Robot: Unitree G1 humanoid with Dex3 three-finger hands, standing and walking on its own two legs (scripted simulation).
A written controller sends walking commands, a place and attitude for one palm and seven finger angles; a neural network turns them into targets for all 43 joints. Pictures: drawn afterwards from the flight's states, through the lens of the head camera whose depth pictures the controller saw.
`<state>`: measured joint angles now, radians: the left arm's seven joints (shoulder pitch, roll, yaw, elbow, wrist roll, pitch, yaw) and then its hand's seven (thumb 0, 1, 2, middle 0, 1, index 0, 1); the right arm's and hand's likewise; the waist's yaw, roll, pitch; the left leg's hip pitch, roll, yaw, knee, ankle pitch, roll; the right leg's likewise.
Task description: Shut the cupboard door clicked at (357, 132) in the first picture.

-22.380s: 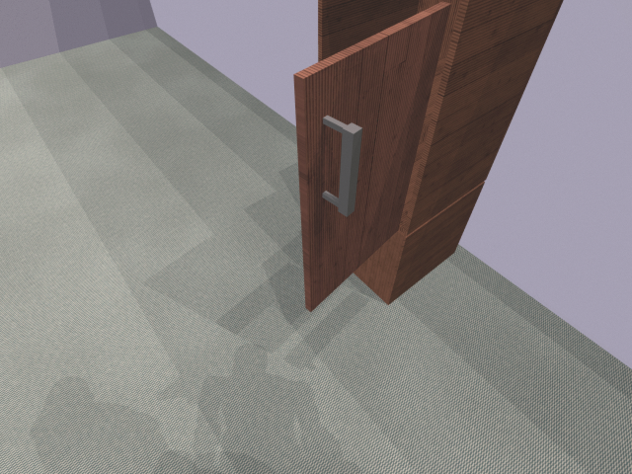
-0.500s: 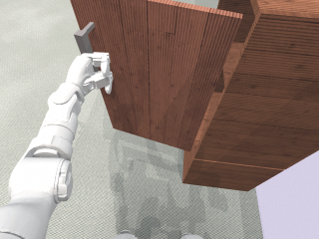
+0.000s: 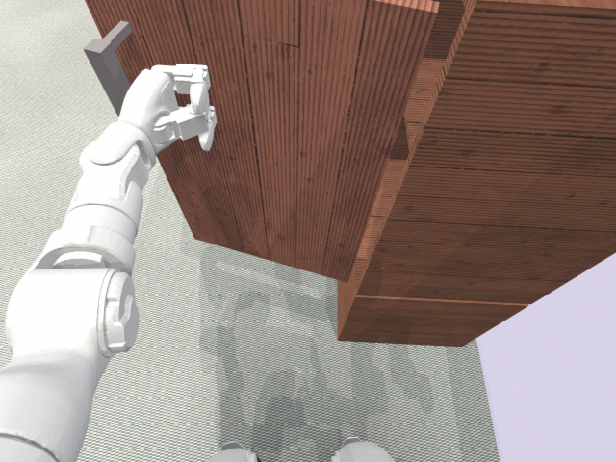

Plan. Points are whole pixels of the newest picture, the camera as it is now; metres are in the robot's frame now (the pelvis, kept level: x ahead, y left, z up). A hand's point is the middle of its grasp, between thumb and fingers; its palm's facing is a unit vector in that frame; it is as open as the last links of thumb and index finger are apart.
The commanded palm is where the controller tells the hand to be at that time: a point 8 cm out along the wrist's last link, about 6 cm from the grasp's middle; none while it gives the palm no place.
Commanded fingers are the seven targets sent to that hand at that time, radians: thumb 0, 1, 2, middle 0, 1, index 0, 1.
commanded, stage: push the door shut along its arc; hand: left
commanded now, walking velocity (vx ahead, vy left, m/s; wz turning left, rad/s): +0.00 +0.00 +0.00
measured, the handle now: (136, 97) +0.56 +0.15 +0.13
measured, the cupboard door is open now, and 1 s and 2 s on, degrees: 76 63 63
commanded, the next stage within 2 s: pull the fist back off the door in 0.26 s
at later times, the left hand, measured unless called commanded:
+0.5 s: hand (229, 90) +0.56 +0.04 +0.13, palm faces -0.12 -0.98 +0.15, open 3.2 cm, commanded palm +0.53 +0.07 +0.13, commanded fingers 0.00 0.90 0.90 -1.30 -1.50 -1.30 -1.50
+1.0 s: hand (228, 130) +0.49 +0.04 +0.13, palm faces -0.04 -1.00 -0.03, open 3.1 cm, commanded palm +0.45 +0.08 +0.13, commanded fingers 0.00 0.90 0.90 -1.30 -1.50 -1.30 -1.50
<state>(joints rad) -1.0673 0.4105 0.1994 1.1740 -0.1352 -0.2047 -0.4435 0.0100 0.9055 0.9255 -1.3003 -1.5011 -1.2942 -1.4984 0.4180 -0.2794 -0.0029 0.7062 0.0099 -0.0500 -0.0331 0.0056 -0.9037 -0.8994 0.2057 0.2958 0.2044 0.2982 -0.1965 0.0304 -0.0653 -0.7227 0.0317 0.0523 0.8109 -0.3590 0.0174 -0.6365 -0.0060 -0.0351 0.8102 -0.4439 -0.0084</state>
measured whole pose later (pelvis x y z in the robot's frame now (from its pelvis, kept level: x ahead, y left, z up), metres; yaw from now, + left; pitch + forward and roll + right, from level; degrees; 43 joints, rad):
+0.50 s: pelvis -0.01 -0.01 -0.01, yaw +1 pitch +21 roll -1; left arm -1.29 0.31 0.28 1.26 -0.13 -0.15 -0.06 0.02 0.93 0.95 -1.30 -1.50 -1.30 -1.50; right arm 0.41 -0.27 -0.02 0.73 -0.02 -0.10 0.02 0.00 -0.91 -0.90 0.20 0.30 0.20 0.30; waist -0.21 0.04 -0.08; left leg -0.89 0.04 0.02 0.89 -0.37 0.00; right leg -0.79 0.00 -0.07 0.88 -0.46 -0.02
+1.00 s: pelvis +0.01 -0.02 +0.01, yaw -1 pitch +12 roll +0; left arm -0.86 0.19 0.19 1.04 -0.07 -0.25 0.04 0.02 0.90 0.90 -1.30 -1.50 -1.29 -1.50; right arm 0.44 -0.27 -0.04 0.67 0.02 0.00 0.07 0.01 -0.91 -0.90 0.20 0.30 0.20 0.30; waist -0.13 0.04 -0.12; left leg -0.61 0.06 0.04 0.74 -0.34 -0.02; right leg -0.53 0.03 -0.03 0.75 -0.43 -0.04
